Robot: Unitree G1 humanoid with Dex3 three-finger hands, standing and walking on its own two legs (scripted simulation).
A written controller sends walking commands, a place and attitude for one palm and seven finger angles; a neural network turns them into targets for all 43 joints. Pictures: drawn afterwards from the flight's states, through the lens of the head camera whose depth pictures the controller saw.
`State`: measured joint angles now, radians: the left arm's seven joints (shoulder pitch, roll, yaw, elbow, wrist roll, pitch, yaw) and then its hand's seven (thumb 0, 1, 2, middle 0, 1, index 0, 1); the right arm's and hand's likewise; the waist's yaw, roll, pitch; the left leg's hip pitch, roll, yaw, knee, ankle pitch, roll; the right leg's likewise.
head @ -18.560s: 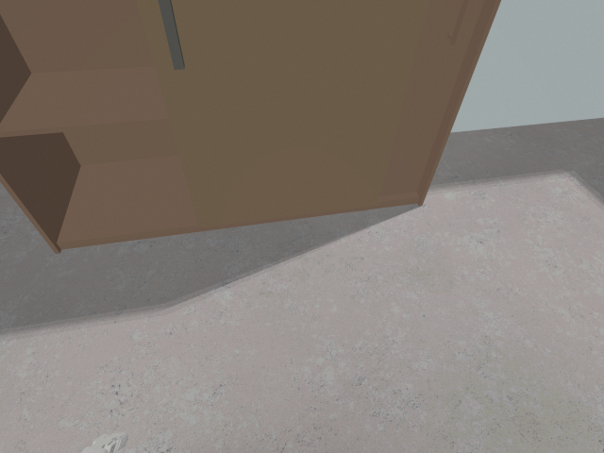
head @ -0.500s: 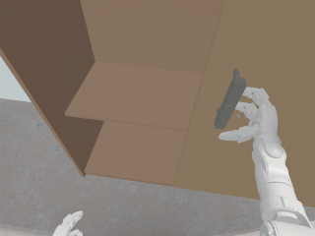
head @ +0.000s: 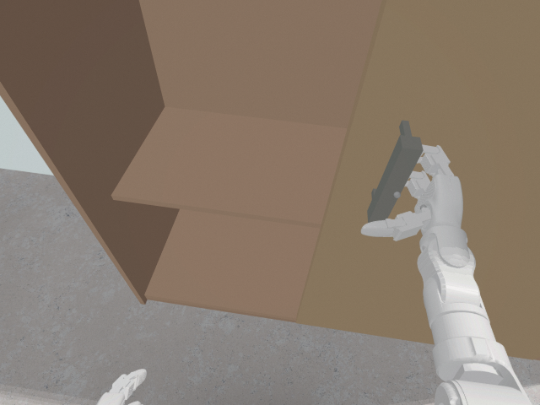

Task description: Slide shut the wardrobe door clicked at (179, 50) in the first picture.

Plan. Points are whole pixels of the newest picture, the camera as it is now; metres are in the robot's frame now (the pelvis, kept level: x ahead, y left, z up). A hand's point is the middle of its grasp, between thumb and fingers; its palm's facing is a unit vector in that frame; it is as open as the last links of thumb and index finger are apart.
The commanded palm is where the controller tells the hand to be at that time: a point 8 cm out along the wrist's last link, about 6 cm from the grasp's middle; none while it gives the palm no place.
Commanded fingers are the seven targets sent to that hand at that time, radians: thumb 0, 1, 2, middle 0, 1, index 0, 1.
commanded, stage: slide the fingers in behind the handle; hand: right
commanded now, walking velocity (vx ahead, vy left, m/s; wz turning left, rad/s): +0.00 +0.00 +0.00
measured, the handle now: (389, 174) +0.46 -0.14 +0.10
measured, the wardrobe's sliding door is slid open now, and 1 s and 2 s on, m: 0.57 0.57 0.57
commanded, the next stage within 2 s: grip the handle and tug to test in 0.74 s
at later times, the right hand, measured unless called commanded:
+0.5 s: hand (384, 201) +0.40 -0.12 +0.11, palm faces +0.06 +1.00 +0.00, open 14.2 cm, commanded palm +0.37 -0.17 +0.11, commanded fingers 0.00 0.50 -0.30 0.30 1.20 0.30 1.20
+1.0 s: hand (385, 196) +0.40 -0.12 +0.12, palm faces +0.05 +1.00 +0.00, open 13.6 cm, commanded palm +0.38 -0.17 +0.11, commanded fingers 0.00 0.08 -0.48 0.34 1.26 0.34 1.26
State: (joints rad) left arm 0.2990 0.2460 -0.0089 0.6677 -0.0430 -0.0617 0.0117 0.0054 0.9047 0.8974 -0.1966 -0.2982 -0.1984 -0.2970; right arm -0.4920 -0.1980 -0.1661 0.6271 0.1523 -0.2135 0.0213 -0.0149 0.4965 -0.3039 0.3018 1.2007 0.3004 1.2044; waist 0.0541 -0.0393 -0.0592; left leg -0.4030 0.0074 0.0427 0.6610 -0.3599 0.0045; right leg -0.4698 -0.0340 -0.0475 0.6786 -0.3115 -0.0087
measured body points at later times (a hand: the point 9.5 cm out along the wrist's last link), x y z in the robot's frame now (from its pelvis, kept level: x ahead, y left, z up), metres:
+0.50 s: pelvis +0.00 +0.01 +0.00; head +0.02 +0.02 +0.45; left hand +0.11 +0.26 -0.11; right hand +0.39 -0.17 +0.11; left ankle -0.02 +0.12 -0.72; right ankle +0.02 -0.11 -0.72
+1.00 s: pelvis +0.01 +0.01 +0.00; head +0.03 +0.03 +0.45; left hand +0.12 +0.26 -0.11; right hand +0.39 -0.17 +0.12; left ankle -0.02 +0.12 -0.72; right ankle +0.02 -0.11 -0.72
